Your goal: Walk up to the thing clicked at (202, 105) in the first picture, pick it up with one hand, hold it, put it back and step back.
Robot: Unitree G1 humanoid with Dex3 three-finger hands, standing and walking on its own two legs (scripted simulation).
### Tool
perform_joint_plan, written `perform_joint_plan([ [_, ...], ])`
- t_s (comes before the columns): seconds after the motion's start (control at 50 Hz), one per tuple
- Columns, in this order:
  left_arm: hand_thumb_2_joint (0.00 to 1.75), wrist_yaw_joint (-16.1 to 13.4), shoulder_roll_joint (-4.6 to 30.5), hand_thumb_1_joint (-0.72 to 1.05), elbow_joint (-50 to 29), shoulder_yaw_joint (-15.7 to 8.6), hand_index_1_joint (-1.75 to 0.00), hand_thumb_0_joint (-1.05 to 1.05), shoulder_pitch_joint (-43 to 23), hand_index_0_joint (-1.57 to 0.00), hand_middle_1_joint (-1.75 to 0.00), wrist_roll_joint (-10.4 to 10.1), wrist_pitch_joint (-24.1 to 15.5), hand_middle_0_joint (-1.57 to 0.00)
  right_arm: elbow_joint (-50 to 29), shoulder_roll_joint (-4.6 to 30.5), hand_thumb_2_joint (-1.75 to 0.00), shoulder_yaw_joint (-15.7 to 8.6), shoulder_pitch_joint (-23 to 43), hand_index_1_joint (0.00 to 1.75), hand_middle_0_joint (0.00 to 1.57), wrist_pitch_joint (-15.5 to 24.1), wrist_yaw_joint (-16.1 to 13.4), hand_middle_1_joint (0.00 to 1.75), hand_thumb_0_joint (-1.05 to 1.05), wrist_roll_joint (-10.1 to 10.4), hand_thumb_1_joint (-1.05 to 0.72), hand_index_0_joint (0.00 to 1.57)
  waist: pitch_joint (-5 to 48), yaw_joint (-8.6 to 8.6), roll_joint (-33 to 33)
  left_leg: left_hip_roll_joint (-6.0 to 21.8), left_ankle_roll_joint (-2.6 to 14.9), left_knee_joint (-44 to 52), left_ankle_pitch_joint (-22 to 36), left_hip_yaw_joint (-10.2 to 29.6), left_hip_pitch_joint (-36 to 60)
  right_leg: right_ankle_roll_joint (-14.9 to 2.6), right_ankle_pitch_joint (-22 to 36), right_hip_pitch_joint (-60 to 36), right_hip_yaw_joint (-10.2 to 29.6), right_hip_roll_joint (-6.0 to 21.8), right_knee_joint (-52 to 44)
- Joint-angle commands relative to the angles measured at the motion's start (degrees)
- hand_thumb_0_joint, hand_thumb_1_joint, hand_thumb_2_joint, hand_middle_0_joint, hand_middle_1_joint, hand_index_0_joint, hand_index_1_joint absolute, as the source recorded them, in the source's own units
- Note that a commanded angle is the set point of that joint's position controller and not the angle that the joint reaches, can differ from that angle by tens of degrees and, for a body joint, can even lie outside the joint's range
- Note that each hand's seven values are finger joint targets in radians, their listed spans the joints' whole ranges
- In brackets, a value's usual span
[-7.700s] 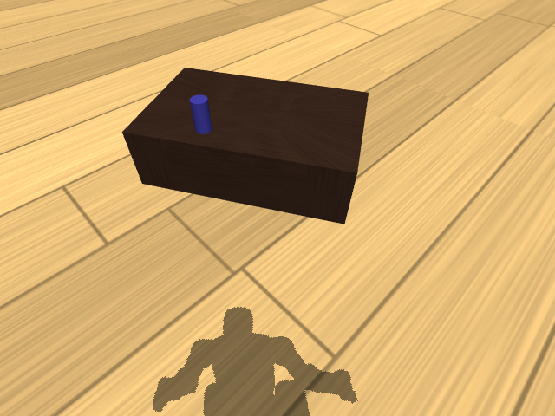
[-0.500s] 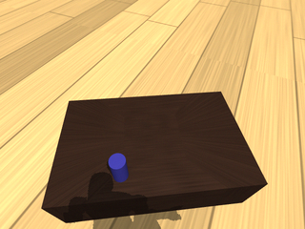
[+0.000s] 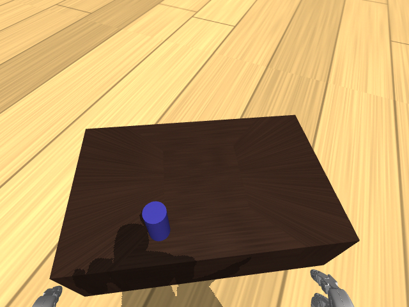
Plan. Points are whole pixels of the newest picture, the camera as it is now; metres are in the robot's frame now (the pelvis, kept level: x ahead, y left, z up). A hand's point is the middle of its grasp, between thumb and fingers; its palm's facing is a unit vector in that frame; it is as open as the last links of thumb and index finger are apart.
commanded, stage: go down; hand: left
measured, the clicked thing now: (157, 222) +0.44 +0.14 -0.35
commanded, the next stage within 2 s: none
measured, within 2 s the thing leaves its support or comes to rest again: neither
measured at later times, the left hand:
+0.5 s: hand out of the picture +0.15 +0.26 -0.13, palm faces +0.04 -0.95 -0.32, open 17.4 cm
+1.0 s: hand out of the picture +0.13 +0.27 -0.12, palm faces +0.06 -0.94 -0.33, open 17.4 cm
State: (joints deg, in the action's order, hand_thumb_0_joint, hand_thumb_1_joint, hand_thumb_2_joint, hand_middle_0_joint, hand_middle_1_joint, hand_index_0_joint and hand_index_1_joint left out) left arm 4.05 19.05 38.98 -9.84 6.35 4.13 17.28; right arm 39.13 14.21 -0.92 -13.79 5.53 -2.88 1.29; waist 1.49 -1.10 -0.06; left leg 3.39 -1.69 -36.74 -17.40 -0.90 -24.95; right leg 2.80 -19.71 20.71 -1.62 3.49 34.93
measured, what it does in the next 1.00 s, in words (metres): stands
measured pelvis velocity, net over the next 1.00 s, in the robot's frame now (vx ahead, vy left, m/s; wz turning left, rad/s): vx -0.01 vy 0.00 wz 0.02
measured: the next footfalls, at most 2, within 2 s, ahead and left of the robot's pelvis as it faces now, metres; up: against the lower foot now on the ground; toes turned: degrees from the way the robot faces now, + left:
none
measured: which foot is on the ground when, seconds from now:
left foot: down 0.00-1.00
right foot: down 0.00-1.00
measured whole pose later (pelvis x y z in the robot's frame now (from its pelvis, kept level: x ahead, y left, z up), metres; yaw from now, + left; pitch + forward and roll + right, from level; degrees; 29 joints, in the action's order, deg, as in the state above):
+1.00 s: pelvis -0.01 +0.00 -0.05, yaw +1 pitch +12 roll -3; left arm 5.8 21.5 5.8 -10.4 22.2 0.3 33.1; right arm 32.7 13.3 0.5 -15.3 12.5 -9.8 0.9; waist 9.2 -1.6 2.3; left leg 4.2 -2.0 -59.5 -27.2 3.1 -43.9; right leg 2.7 -29.5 37.2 -3.8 2.8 55.5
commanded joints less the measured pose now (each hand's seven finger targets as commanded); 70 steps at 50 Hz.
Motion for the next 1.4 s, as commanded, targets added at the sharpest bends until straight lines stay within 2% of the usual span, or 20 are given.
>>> perform_joint_plan([
  [0.0,0.10,0.0,12.2,-0.60,-12.2,-3.3,-0.12,0.00,-2.7,-0.07,-0.12,0.5,0.1,-0.07,-7.1,8.7,-0.88,-3.0,1.3,0.30,0.20,3.3,-1.8,0.30,0.00,-0.1,-0.86,0.20,9.1,-0.40,2.9,-2.8,1.27,2.2,12.7,-1.0,6.2,-2.56,12.2,1.2,-1.9,-3.7,-2.2],
  [0.1,0.10,0.9,11.0,-0.60,-14.7,-2.8,-0.12,0.00,2.6,-0.07,-0.12,0.5,2.9,-0.07,-8.1,8.0,-0.89,-2.5,1.5,0.30,0.20,4.0,-2.9,0.30,0.00,-0.3,-0.86,0.20,10.9,-0.62,3.6,-2.8,1.33,-0.8,14.3,-0.5,4.4,-2.46,13.7,2.9,-2.0,-3.7,0.9],
  [0.12,0.11,0.8,13.0,-0.61,-19.8,-3.9,-0.14,0.00,-0.3,-0.07,-0.14,0.2,2.9,-0.07,-9.1,8.8,-0.89,-3.1,2.3,0.30,0.20,4.1,-3.0,0.30,0.00,-0.3,-0.86,0.20,11.4,-0.31,4.6,-2.7,1.23,-1.3,13.8,-0.4,4.0,-2.47,13.0,3.6,-2.0,-3.6,0.9],
  [0.18,0.11,1.3,11.2,-0.61,-19.0,-2.8,-0.14,0.00,3.1,-0.07,-0.14,0.1,4.7,-0.07,-9.3,7.5,-0.89,-2.1,2.1,0.30,0.20,4.7,-3.6,0.30,0.00,-0.4,-0.86,0.20,10.8,-0.80,3.8,-2.8,1.40,-2.9,11.9,-0.1,1.7,-2.35,11.5,5.6,-2.1,-3.7,2.4],
  [0.2,0.11,1.3,13.0,-0.61,-22.0,-4.3,-0.14,0.00,2.8,-0.07,-0.14,-0.2,5.0,-0.07,-9.8,8.0,-0.89,-2.5,2.1,0.30,0.20,4.7,-3.8,0.30,0.00,-0.4,-0.87,0.20,11.4,-0.30,4.6,-2.8,1.39,-3.5,11.4,0.0,1.2,-2.35,10.9,5.7,-2.1,-3.6,2.8],
  [0.22,0.11,1.6,11.2,-0.61,-20.5,-3.2,-0.14,0.00,4.4,-0.07,-0.14,-0.3,5.5,-0.07,-9.7,7.6,-0.89,-2.2,1.9,0.30,0.20,4.9,-3.9,0.30,0.00,-0.4,-0.87,0.20,11.4,-0.78,4.4,-2.6,1.33,-3.9,11.0,0.1,1.0,-2.38,10.4,6.5,-2.2,-3.8,3.6],
  [0.26,0.12,1.4,14.0,-0.61,-26.1,-5.1,-0.14,0.00,4.4,-0.07,-0.14,-0.4,5.6,-0.07,-11.1,8.4,-0.89,-3.0,2.3,0.30,0.20,5.3,-4.4,0.30,0.00,-0.5,-0.86,0.20,14.1,-0.19,5.2,-2.7,1.31,-5.6,12.7,0.3,1.0,-2.38,11.7,6.9,-2.1,-3.6,4.8],
  [0.28,0.11,1.8,11.4,-0.61,-24.2,-3.3,-0.13,0.00,6.2,-0.06,-0.13,-0.5,6.3,-0.07,-10.6,7.6,-0.89,-2.3,1.6,0.30,0.20,5.4,-4.5,0.30,0.00,-0.5,-0.87,0.20,13.9,-1.02,3.9,-2.4,1.42,-6.3,14.0,0.6,0.8,-2.20,12.8,7.1,-2.4,-3.8,5.7],
  [0.34,0.12,1.2,13.7,-0.61,-28.6,-5.4,-0.14,0.00,7.2,-0.06,-0.13,-0.9,7.3,-0.06,-11.9,7.8,-0.89,-2.6,2.5,0.30,0.20,5.9,-5.1,0.30,0.00,-0.4,-0.87,0.20,13.7,0.04,4.4,-2.7,1.48,-7.9,12.4,0.7,-1.7,-2.19,11.5,8.7,-2.2,-3.5,6.7],
  [0.36,0.12,1.4,12.6,-0.61,-28.7,-4.2,-0.14,0.00,8.3,-0.06,-0.13,-0.9,7.8,-0.07,-12.0,7.6,-0.89,-2.4,1.9,0.30,0.20,6.0,-5.2,0.30,0.00,-0.4,-0.87,0.20,14.4,-0.69,4.3,-2.6,1.59,-8.4,12.6,0.7,-1.6,-2.16,11.7,9.2,-2.2,-3.6,7.3],
  [0.42,0.12,1.5,13.0,-0.61,-31.7,-5.2,-0.14,0.00,10.3,-0.07,-0.13,-1.3,8.9,-0.07,-12.5,7.5,-0.89,-2.6,1.7,0.30,0.20,6.6,-5.6,0.30,0.00,-0.4,-0.88,0.20,15.3,0.01,4.8,-2.4,1.57,-9.8,12.1,1.2,-2.7,-2.20,10.7,10.4,-2.5,-3.6,8.8],
  [0.6,0.11,1.1,12.2,-0.61,-37.0,-4.5,-0.12,0.00,12.7,-0.06,-0.11,-2.2,11.7,-0.07,-13.9,7.1,-0.89,-2.1,1.4,0.30,0.20,8.0,-6.6,0.30,0.00,-0.4,-0.87,0.20,14.3,-0.85,4.5,-2.1,1.48,-12.1,9.1,2.0,-5.9,-2.11,7.8,14.0,-3.0,-3.9,11.3],
  [0.64,0.12,0.9,13.7,-0.61,-39.9,-5.7,-0.12,0.00,12.2,-0.06,-0.12,-2.3,12.0,-0.07,-14.7,7.5,-0.89,-2.4,1.5,0.30,0.20,8.4,-6.8,0.30,0.00,-0.3,-0.88,0.20,15.4,-0.26,6.5,-2.1,1.33,-12.0,8.4,2.2,-6.0,-2.34,7.0,14.0,-2.8,-3.9,11.9],
  [0.86,0.13,0.8,13.7,-0.61,-42.1,-6.2,-0.11,0.00,14.6,-0.06,-0.10,-2.9,13.7,-0.07,-14.9,7.4,-0.89,-2.2,1.1,0.30,0.20,9.9,-7.8,0.30,0.00,-0.2,-0.88,0.20,15.2,-0.58,6.0,-2.2,1.48,-13.7,7.2,2.3,-7.9,-2.26,6.0,15.8,-2.9,-3.9,12.8],
  [1.02,0.12,0.9,13.9,-0.61,-42.8,-6.2,-0.11,0.00,13.9,-0.05,-0.10,-3.2,14.0,-0.07,-14.6,6.6,-0.89,-1.4,1.3,0.30,0.20,10.9,-8.3,0.30,0.00,-0.3,-0.87,0.20,12.9,-0.55,6.6,-2.3,1.49,-12.8,1.3,2.6,-10.0,-2.33,1.0,17.1,-2.9,-4.0,12.0],
  [1.08,0.13,1.0,13.6,-0.60,-41.6,-6.0,-0.10,0.00,16.0,-0.05,-0.09,-3.1,14.1,-0.06,-14.7,6.6,-0.89,-1.3,1.1,0.30,0.20,11.2,-8.6,0.30,0.00,-0.2,-0.87,0.20,13.9,-0.83,5.3,-2.5,1.73,-13.7,3.0,2.2,-9.7,-2.17,2.8,16.3,-2.7,-3.9,11.8],
  [1.14,0.13,1.1,13.9,-0.59,-42.1,-6.1,-0.10,0.00,14.4,-0.04,-0.09,-3.3,13.8,-0.06,-14.5,6.6,-0.89,-1.1,1.4,0.30,0.20,11.5,-8.8,0.30,0.00,-0.2,-0.87,0.20,12.7,-0.87,5.5,-2.5,1.74,-13.3,0.6,2.1,-10.4,-2.22,0.4,17.2,-2.6,-4.0,11.5],
  [1.24,0.13,0.9,16.8,-0.56,-42.1,-7.6,-0.09,0.00,4.2,-0.04,-0.08,-3.4,11.7,-0.06,-13.0,7.7,-0.89,-1.5,0.7,0.30,0.20,12.9,-9.4,0.30,0.00,-0.3,-0.87,0.20,12.7,-2.34,6.7,-1.9,1.59,-11.9,-4.1,3.5,-9.7,-2.36,-2.9,18.7,-2.3,-3.9,11.9],
  [1.34,0.13,2.1,19.8,-0.52,-41.1,-9.0,-0.08,0.00,-9.0,-0.03,-0.06,-5.1,7.4,-0.06,-11.0,7.6,-0.89,-0.4,0.6,0.30,0.20,14.5,-10.1,0.30,0.00,-0.2,-0.87,0.20,13.4,-3.12,6.5,-2.1,1.69,-12.4,-4.3,2.6,-9.3,-2.02,-2.8,18.4,-1.5,-3.5,10.6],
  [1.38,0.13,3.2,21.8,-0.52,-34.3,-11.0,-0.08,0.00,-9.5,-0.03,-0.06,-5.5,6.4,-0.06,-9.0,8.2,-0.90,-0.5,0.1,0.30,0.20,14.6,-10.2,0.30,0.00,-0.3,-0.88,0.20,12.8,-2.75,7.0,-2.1,1.64,-12.0,-4.0,2.8,-9.4,-2.26,-2.5,18.4,-1.6,-3.7,10.8],
])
